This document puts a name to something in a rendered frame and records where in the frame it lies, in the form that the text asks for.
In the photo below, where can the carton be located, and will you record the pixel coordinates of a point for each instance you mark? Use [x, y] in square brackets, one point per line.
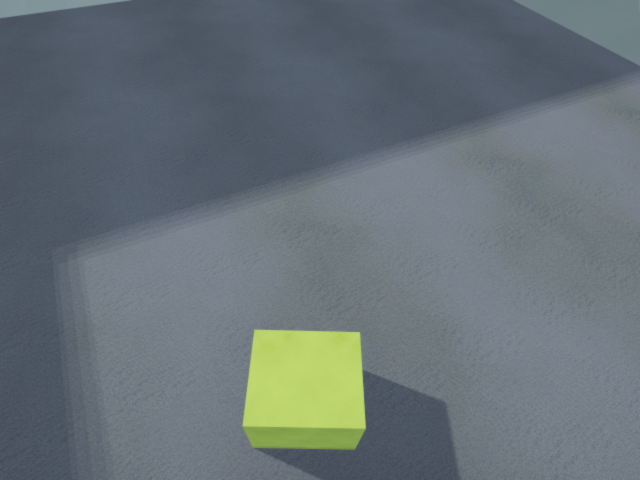
[305, 390]

